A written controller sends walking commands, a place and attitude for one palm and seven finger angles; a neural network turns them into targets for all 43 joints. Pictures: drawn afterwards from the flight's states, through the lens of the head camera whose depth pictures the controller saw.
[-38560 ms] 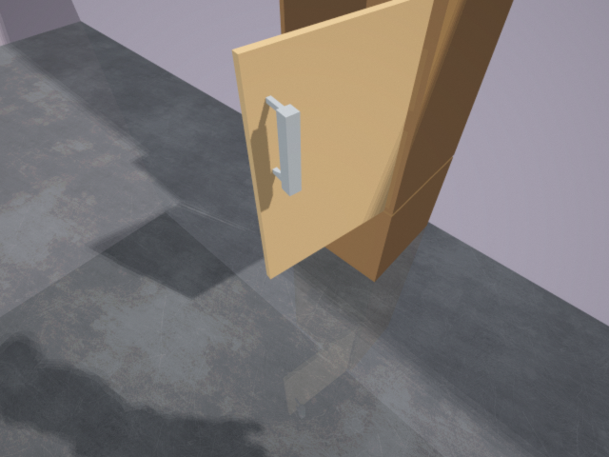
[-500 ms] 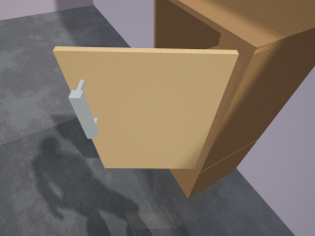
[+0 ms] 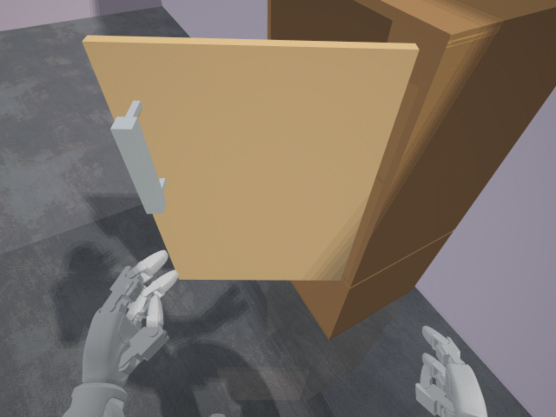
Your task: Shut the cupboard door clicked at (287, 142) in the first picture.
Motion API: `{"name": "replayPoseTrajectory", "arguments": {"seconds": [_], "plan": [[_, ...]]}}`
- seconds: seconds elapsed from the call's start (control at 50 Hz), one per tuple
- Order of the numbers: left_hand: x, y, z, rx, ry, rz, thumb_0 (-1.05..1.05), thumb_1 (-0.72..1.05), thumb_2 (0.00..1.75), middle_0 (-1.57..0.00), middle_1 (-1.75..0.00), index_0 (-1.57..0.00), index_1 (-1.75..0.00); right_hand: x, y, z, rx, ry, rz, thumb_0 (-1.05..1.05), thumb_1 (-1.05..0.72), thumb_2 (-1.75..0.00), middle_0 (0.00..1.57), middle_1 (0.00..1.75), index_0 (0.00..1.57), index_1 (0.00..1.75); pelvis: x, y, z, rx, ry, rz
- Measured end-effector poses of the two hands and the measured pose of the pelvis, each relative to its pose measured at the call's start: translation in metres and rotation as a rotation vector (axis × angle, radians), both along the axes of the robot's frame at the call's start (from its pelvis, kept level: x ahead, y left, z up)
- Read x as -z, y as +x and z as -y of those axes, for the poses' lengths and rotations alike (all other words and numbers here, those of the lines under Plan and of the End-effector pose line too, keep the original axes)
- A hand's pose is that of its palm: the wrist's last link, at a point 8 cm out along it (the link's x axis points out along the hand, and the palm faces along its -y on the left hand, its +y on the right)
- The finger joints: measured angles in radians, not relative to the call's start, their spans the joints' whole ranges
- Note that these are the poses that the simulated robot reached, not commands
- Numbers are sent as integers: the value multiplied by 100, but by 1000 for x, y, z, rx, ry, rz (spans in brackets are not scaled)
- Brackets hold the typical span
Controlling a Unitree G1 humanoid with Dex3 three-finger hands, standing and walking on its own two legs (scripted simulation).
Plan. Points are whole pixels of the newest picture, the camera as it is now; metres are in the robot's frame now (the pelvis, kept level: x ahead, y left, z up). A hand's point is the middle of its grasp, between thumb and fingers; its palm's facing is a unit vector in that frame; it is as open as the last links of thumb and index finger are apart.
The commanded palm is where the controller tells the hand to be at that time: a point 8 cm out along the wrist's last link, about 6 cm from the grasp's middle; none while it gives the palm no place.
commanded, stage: raise the hand and make a fist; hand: left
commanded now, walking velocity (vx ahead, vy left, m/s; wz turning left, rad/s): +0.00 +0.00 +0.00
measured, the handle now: (146, 160) +0.45 +0.23 +0.13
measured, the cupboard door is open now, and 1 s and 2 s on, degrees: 61 61 61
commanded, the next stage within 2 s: bring the fist close to the handle in 1.60 s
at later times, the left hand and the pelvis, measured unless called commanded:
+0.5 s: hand (130, 349) +0.20 +0.20 +0.04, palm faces +0.05 -1.00 +0.00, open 4.2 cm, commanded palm +0.17 +0.25 +0.06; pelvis -0.02 +0.02 -0.02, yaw +0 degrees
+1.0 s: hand (90, 308) +0.22 +0.22 +0.12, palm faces +0.08 -1.00 -0.04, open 3.1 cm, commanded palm +0.19 +0.27 +0.12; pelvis +0.00 +0.02 +0.01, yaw +2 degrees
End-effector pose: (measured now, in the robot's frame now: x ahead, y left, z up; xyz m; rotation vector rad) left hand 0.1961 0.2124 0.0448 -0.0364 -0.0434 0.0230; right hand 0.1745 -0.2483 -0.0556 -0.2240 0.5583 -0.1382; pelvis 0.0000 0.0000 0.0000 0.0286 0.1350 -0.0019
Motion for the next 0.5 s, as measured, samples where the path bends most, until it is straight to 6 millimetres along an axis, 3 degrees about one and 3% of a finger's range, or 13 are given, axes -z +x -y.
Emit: {"name": "replayPoseTrajectory", "arguments": {"seconds": [0.1, 0.14, 0.18, 0.24, 0.3, 0.36, 0.4, 0.44, 0.5], "plan": [[60, -66, -20, -58, -5, -221, 1, 91, 90, -42, -54, -42, -53, -2, 27, -1, -80, -64, 61, 1, -91, -90, 20, 30, 20, 30, 24, -13, 4, -21, -18, -27], [61, -87, -35, -128, 32, -239, 1, 90, 90, -46, -57, -45, -57, 2, 34, -7, -110, -74, 80, 1, -91, -90, 20, 30, 19, 30, 32, -16, 3, -34, -34, -33], [45, -93, -45, -175, 74, -158, 2, 90, 90, -49, -61, -49, -61, 10, 38, -16, -139, -72, 93, 1, -91, -90, 20, 30, 19, 30, 38, -20, 2, -46, -52, -37], [10, -81, -45, -151, 97, 58, 3, 91, 90, -54, -67, -54, -67, 25, 34, -34, -167, -45, 93, 1, -91, -90, 20, 30, 19, 30, 46, -26, -1, -56, -73, -34], [-12, -51, -28, -14, 84, 175, 2, 91, 90, -59, -73, -59, -73, 39, 19, -50, -153, 7, 65, 1, -91, -90, 20, 30, 20, 30, 47, -31, -6, -54, -83, -30], [-6, -21, -12, 135, 67, 57, 2, 91, 90, -65, -79, -65, -79, 46, -5, -59, -95, 64, 5, 1, -91, -90, 21, 30, 20, 30, 41, -32, -10, -41, -75, -28], [4, -12, -9, 165, 47, -87, 1, 91, 90, -69, -83, -68, -83, 46, -22, -61, -44, 92, -41, 1, -91, -90, 21, 30, 20, 30, 34, -29, -13, -28, -64, -23], [9, -12, -15, 119, 27, -193, 2, 90, 90, -72, -87, -72, -87, 43, -37, -60, 4, 103, -80, 1, -90, -90, 21, 30, 20, 31, 26, -24, -17, -14, -55, -15], [-2, -20, -36, -27, 33, -205, 2, 90, 90, -78, -93, -78, -93, 39, -53, -55, 39, 86, -123, 1, -90, -90, 21, 30, 20, 31, 17, -16, -20, -4, -50, -6]]}}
